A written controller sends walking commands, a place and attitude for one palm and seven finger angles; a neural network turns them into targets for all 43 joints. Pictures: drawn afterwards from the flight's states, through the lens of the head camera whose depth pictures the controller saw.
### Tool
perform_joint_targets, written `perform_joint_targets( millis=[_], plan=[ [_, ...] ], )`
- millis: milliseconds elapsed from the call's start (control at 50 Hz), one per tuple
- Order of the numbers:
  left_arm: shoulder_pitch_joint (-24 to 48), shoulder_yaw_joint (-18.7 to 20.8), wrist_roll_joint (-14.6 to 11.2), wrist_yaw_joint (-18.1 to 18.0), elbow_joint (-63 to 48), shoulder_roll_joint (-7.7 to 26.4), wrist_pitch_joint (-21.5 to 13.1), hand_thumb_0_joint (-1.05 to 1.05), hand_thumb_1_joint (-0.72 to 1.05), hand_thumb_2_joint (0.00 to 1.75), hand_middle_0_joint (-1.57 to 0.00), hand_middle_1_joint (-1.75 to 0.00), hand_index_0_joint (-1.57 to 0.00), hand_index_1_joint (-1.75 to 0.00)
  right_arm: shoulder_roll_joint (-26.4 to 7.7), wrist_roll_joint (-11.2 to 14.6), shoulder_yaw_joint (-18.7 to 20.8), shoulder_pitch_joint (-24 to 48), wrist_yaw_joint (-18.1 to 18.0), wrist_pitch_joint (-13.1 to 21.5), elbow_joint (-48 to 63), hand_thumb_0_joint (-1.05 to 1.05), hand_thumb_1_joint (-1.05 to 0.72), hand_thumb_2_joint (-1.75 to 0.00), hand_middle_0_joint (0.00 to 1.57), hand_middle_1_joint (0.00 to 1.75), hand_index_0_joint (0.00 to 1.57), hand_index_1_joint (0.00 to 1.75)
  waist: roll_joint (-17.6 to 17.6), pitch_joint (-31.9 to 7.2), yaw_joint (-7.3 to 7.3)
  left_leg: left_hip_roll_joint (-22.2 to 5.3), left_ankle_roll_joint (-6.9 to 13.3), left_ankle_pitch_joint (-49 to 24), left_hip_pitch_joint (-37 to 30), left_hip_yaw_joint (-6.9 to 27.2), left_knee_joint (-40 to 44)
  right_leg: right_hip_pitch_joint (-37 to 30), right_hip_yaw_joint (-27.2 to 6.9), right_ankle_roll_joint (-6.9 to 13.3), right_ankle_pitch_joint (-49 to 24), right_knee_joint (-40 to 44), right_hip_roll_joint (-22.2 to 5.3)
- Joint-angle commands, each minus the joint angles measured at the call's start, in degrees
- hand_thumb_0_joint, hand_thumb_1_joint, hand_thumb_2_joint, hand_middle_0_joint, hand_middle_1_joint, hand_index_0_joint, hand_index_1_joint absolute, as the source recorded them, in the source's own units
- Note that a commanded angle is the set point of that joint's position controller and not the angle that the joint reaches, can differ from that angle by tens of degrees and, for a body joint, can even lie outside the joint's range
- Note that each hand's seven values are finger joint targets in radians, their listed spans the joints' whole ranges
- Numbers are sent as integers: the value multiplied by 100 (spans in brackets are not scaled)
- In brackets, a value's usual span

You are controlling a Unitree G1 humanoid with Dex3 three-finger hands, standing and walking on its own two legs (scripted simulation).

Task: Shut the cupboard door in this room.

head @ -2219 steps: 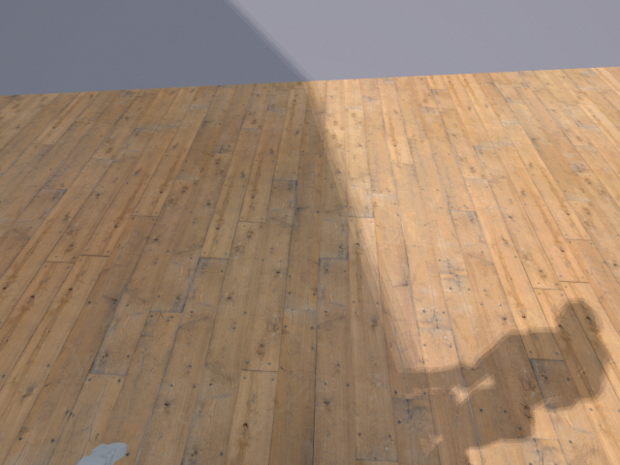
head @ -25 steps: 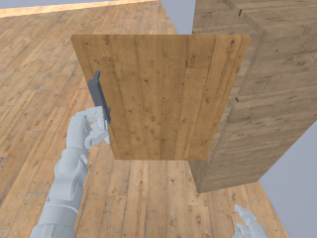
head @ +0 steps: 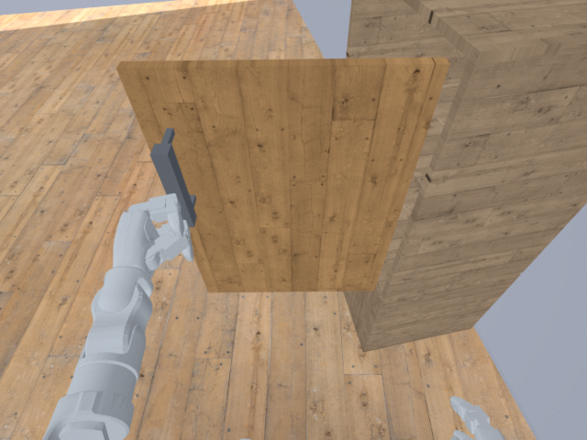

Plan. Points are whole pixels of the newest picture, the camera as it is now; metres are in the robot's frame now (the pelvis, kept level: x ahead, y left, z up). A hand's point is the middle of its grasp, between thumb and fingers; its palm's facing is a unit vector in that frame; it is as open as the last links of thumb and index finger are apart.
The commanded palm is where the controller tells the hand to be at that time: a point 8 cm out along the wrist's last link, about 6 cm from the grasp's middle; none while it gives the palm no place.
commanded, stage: push the door shut along its arc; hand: left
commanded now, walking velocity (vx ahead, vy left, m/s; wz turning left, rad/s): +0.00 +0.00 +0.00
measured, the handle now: (179, 179) +0.47 +0.21 +0.09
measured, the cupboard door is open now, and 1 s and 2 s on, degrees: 79 68 56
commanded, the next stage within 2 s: pull the fist back off the door in 1.96 s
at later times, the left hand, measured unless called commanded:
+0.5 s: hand (198, 204) +0.41 +0.16 +0.09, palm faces -0.06 -1.00 -0.02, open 3.1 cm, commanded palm +0.40 +0.21 +0.09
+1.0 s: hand (220, 177) +0.48 +0.14 +0.09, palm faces -0.18 -0.98 -0.01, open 3.1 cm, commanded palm +0.47 +0.19 +0.09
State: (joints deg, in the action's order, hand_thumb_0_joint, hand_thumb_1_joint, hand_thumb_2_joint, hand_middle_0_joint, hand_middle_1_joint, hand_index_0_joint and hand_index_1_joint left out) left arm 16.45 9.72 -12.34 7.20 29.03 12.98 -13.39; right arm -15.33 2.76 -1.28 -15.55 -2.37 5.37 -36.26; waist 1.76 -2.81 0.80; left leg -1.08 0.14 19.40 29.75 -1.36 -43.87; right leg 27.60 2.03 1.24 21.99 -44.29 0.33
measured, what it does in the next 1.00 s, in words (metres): stands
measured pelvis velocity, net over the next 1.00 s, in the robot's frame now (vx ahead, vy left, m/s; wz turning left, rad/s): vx -0.01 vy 0.01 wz -0.01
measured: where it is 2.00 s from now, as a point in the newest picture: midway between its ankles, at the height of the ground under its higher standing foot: outside the picture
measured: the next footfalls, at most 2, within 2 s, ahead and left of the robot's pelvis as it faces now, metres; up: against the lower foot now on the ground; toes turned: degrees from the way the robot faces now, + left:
none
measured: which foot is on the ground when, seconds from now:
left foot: down 0.00-1.00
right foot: down 0.00-1.00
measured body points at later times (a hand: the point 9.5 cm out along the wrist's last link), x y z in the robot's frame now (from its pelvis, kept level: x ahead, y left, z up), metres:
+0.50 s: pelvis +0.00 +0.01 -0.01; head +0.04 +0.01 +0.44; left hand +0.41 +0.21 +0.10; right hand +0.11 -0.24 -0.12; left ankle +0.03 +0.12 -0.71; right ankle +0.01 -0.10 -0.71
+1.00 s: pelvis -0.01 +0.01 -0.02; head +0.08 +0.01 +0.43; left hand +0.48 +0.19 +0.10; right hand +0.03 -0.26 -0.13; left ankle +0.03 +0.12 -0.71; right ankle +0.01 -0.10 -0.71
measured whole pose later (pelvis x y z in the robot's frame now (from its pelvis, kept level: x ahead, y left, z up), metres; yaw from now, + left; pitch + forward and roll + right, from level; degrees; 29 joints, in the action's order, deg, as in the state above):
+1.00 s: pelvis -0.01 +0.01 -0.02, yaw -1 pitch +13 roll -1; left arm 50.6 13.6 -9.2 17.9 64.9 22.7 -17.9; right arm -16.6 1.9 -1.6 -20.3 -1.7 3.2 -38.4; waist 1.4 -3.8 7.6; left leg -1.5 0.9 21.2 42.9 -1.4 -50.9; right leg 40.2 1.9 0.7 22.9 -49.9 0.6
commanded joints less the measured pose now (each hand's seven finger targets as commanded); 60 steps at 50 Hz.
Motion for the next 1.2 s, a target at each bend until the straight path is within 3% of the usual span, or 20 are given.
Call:
perform_joint_targets(
  millis=[0,80,160,200,260,300,380,400,440,540,620,680,720,840,920,960,1000,1060,1100,1180],
  plan=[
    [2098,344,-88,12,-1461,1025,-581,0,90,90,-130,-150,-130,-150,-677,12,276,267,-51,337,773,0,-90,-90,20,30,20,30,-194,-1684,-9,144,175,-764,-801,87,476,-541,-251,-54,-1407,722,-8],
    [1918,273,-51,35,-1207,896,-573,0,90,90,-130,-150,-130,-150,-654,26,273,271,-21,343,751,0,-90,-90,20,30,20,30,-149,-1536,-12,139,151,-749,-749,90,503,-430,-194,-46,-1425,678,-8],
    [2717,153,25,138,-655,986,-419,0,90,90,-130,-150,-130,-150,-705,46,249,227,-68,281,670,0,-90,-90,20,30,20,30,-320,-1137,220,126,176,-349,-584,137,512,-64,-201,-82,-978,789,-11],
    [3040,334,6,194,-544,1249,-422,0,90,90,-130,-150,-130,-150,-756,26,256,190,-108,258,657,0,-90,-90,20,30,20,30,-372,-1261,212,131,182,-308,-596,164,507,-125,-224,-74,-877,799,-9],
    [3455,55,-34,301,-678,933,-529,0,90,90,-130,-150,-130,-150,-709,38,245,200,-87,292,695,0,-90,-90,20,30,20,30,158,-1841,182,118,125,-754,-1052,231,457,-139,-109,8,-1334,570,10],
    [3611,185,-33,327,-438,1138,-574,0,90,90,-130,-150,-130,-150,-759,17,253,74,-90,290,612,0,-90,-90,20,30,20,30,111,-1935,213,89,109,-857,-1092,278,393,-60,-77,11,-1392,508,35],
    [3958,65,67,375,337,1001,-542,0,90,90,-130,-150,-130,-150,-782,19,272,-114,-38,242,505,0,-90,-90,20,30,20,30,-118,-1707,340,71,103,-842,-873,318,363,221,-20,-4,-1379,433,47],
    [3830,245,105,379,536,1184,-511,0,90,90,-130,-150,-130,-150,-823,-2,292,-188,-32,218,490,0,-90,-90,20,30,20,30,-152,-1808,256,78,103,-915,-871,320,354,153,-15,7,-1419,406,54],
    [4074,88,105,440,587,1029,-505,0,90,90,-130,-150,-130,-150,-806,15,289,-211,7,195,530,0,-90,-90,20,30,20,30,-150,-1817,315,93,115,-972,-850,300,335,171,-26,2,-1514,401,40],
    [4747,244,58,628,923,1288,-651,0,90,90,-130,-150,-130,-150,-874,-2,323,-364,-8,131,462,0,-90,-90,20,30,20,30,-195,-2008,405,85,124,-947,-811,309,212,272,-52,4,-1480,347,67],
    [5206,322,100,728,1187,1510,-813,0,90,90,-130,-150,-130,-150,-912,-11,329,-508,-8,101,380,0,-90,-90,20,30,20,30,-13,-2148,483,71,120,-1012,-855,352,142,447,-57,21,-1459,256,88],
    [5522,60,131,812,1382,1261,-868,0,90,90,-130,-150,-130,-150,-903,-19,337,-596,26,103,316,0,-90,-90,20,30,20,30,271,-2200,586,58,105,-1079,-973,383,73,720,-39,26,-1416,217,106],
    [5515,407,133,857,1619,1672,-864,0,90,90,-130,-150,-130,-150,-973,-37,359,-702,23,69,278,0,-90,-90,20,30,20,30,88,-2344,556,57,112,-1121,-875,404,30,622,-47,26,-1464,181,116],
    [5956,563,139,1010,2199,1961,-794,0,90,90,-130,-150,-130,-150,-1021,-34,331,-831,13,-14,260,0,-90,-90,20,30,20,30,-139,-2174,680,77,165,-764,-333,354,-26,655,-119,-9,-1272,194,120],
    [6242,727,209,1102,2344,2292,-863,0,90,90,-130,-150,-130,-150,-1044,-53,326,-944,9,-40,231,0,-90,-90,20,30,20,30,83,-2433,740,69,178,-931,-299,351,-168,688,-176,-9,-1435,100,121],
    [6540,378,236,1205,2428,1941,-881,0,90,90,-130,-150,-130,-150,-1018,-57,331,-986,32,-27,179,0,-90,-90,20,30,20,30,280,-2391,878,46,159,-957,-438,404,-241,1040,-129,-6,-1345,64,137],
    [6551,593,231,1255,2557,2195,-886,0,90,90,-130,-150,-130,-150,-1085,-76,360,-1083,25,-38,152,0,-90,-90,20,30,20,30,139,-2523,879,36,183,-986,-429,418,-323,1044,-146,-4,-1348,42,170],
    [6956,442,208,1359,2771,2114,-781,0,90,90,-130,-150,-130,-150,-1091,-57,336,-1114,18,-52,129,0,-90,-90,20,30,20,30,87,-2435,1062,39,214,-765,-176,403,-373,1162,-183,-40,-1203,66,159],
    [7034,790,242,1351,2942,2589,-732,0,90,90,-130,-150,-130,-150,-1152,-77,324,-1219,-5,-70,102,0,-90,-90,20,30,20,30,125,-2498,1018,44,225,-741,-13,418,-420,1099,-189,-19,-1156,14,166],
    [7269,865,318,1388,2970,2765,-684,0,90,90,-130,-150,-130,-150,-1128,-91,304,-1293,15,-74,129,0,-90,-90,20,30,20,30,193,-2801,1062,45,240,-941,135,388,-590,1019,-256,-46,-1418,-81,156]
  ],
)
